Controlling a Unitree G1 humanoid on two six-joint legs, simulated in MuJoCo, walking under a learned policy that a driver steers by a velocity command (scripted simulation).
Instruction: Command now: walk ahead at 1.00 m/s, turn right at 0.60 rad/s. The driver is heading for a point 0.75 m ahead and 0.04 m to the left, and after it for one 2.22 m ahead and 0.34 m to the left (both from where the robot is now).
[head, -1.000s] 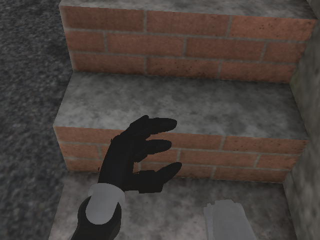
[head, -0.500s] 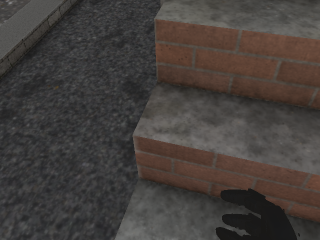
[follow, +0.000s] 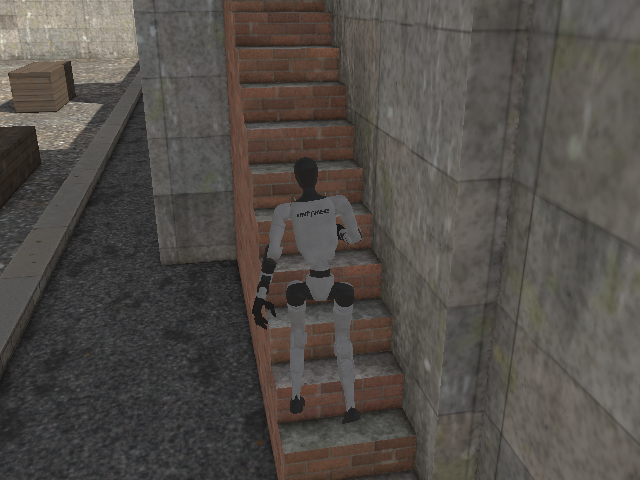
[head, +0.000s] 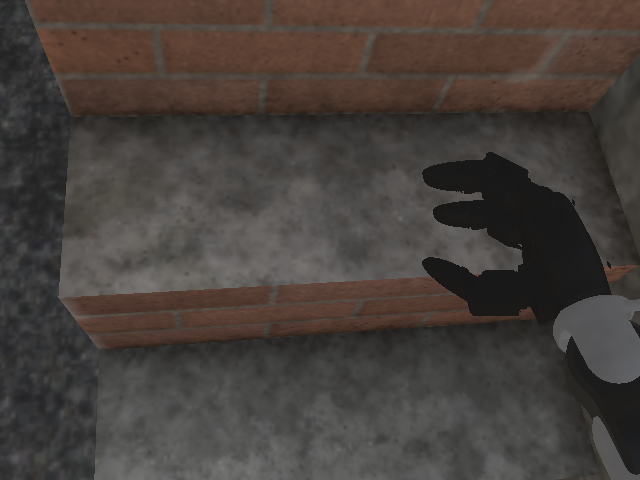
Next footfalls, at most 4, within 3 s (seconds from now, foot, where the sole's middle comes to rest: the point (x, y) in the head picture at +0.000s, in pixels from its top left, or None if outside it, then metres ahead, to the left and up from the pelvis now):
0.06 left None -0.26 0.14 -0.81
0.18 right None -0.09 -0.08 -0.65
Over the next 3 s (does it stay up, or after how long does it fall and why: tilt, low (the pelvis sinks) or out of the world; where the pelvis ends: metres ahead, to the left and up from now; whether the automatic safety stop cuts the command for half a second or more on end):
falls after 0.50 s (tilt)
